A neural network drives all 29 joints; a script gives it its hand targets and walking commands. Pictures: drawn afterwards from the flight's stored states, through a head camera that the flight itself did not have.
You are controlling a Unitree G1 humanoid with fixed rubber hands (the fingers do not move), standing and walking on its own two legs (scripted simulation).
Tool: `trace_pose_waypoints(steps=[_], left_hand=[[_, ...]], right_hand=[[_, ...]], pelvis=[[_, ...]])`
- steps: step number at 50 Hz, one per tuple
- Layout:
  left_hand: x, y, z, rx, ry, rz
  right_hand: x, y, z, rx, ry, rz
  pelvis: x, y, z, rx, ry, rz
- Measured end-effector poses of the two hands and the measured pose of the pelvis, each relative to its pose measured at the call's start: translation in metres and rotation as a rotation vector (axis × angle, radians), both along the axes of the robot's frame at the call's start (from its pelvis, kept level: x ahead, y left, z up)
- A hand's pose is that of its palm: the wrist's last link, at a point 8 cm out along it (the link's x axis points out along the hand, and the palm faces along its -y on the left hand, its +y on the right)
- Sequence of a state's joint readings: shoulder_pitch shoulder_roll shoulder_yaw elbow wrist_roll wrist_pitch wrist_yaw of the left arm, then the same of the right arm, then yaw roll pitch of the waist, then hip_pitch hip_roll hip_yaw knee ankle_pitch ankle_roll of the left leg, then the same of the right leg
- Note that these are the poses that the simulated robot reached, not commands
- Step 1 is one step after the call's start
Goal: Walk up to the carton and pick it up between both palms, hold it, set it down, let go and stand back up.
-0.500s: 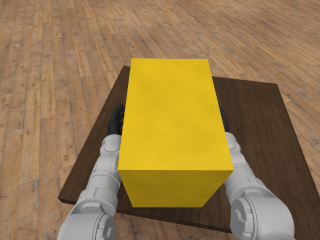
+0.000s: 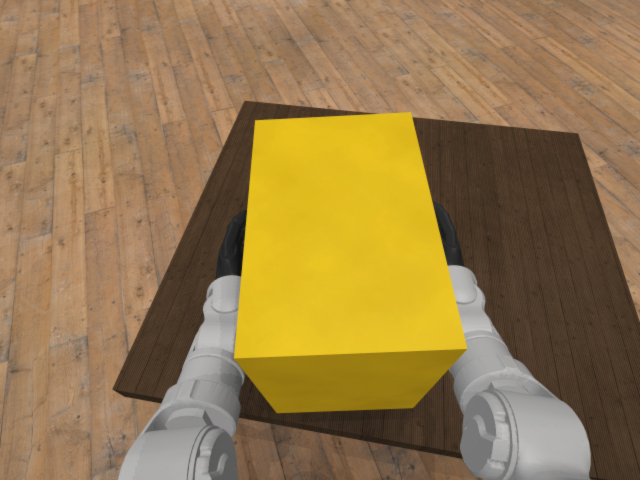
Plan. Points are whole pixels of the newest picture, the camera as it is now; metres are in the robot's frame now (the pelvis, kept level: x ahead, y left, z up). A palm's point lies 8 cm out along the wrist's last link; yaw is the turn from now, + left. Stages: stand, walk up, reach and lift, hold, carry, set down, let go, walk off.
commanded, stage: set down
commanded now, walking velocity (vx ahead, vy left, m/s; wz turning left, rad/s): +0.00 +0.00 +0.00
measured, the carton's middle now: (339, 273) +0.37 +0.01 +0.03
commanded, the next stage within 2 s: none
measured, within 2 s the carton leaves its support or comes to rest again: rests again in 1.02 s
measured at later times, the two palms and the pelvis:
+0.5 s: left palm (242, 292) +0.37 +0.15 -0.03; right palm (432, 274) +0.42 -0.13 -0.03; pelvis +0.01 -0.01 +0.00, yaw +0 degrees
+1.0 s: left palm (256, 301) +0.37 +0.14 -0.07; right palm (433, 276) +0.44 -0.14 -0.07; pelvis +0.03 -0.03 +0.00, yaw +1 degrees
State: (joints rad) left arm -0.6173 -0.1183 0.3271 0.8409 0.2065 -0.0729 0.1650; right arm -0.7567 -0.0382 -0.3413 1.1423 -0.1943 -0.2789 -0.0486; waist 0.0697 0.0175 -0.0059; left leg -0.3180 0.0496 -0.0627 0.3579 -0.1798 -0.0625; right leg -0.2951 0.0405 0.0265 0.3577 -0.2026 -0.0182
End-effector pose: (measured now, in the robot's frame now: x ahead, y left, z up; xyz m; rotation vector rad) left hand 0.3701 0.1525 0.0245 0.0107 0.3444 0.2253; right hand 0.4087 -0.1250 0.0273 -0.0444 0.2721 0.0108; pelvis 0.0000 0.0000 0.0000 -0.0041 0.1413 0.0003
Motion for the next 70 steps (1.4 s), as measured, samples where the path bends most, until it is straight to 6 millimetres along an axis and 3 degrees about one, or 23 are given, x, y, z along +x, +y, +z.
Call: trace_pose_waypoints(steps=[17,36,49,70], left_hand=[[0.003,-0.001,-0.031,0.016,0.04,0.023],[-0.005,-0.015,-0.086,0.056,0.107,0.066],[0.003,-0.017,-0.09,0.057,0.069,0.084],[-0.001,-0.015,-0.092,0.049,0.049,0.086]], right_hand=[[0.01,0.0,-0.034,-0.007,0.003,0.034],[0.018,-0.011,-0.094,0.003,0.031,0.098],[0.031,-0.011,-0.097,0.01,-0.012,0.11],[0.024,-0.01,-0.102,0.013,0.002,0.093]], pelvis=[[0.01,-0.005,-0.001,0.006,0.083,0.0],[0.016,-0.029,-0.004,0.036,0.273,0.001],[0.028,-0.033,-0.004,0.041,0.306,0.004],[0.024,-0.03,-0.005,0.038,0.315,0.003]])
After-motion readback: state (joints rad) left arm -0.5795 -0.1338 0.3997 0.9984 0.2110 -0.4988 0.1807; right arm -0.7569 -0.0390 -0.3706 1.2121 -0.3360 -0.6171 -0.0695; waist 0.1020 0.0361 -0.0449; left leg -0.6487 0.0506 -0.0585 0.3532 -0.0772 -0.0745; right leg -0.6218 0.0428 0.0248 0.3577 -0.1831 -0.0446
